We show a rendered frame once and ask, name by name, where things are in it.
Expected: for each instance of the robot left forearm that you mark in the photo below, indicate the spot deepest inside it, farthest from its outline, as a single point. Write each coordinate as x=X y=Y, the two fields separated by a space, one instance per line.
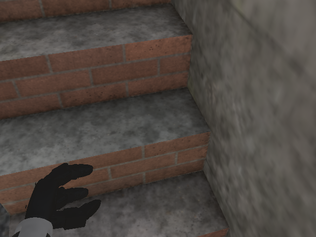
x=34 y=227

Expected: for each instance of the robot left hand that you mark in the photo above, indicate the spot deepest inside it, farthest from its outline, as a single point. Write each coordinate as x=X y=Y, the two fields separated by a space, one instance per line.
x=48 y=198

